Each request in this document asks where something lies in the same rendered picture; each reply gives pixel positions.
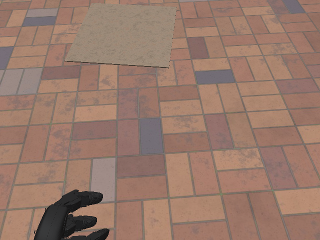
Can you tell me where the left robot hand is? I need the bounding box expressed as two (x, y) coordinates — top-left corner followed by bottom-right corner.
(34, 189), (110, 240)

